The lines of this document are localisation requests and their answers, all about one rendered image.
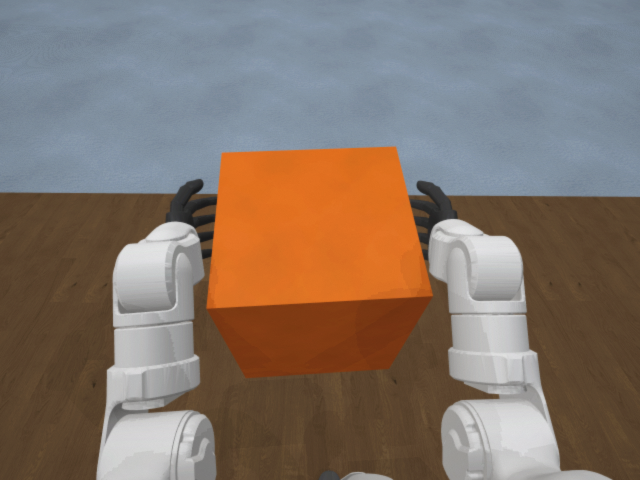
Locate robot right hand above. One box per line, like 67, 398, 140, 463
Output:
409, 181, 458, 261

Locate robot left upper arm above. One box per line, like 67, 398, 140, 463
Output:
98, 410, 217, 480

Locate robot left forearm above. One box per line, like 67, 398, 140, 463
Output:
96, 222, 205, 480

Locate robot right forearm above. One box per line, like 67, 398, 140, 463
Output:
428, 219, 560, 467

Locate robot right upper arm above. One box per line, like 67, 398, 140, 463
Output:
441, 398, 612, 480

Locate robot left hand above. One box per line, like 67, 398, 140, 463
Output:
165, 179, 217, 259

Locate carton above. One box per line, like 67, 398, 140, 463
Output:
206, 147, 433, 378

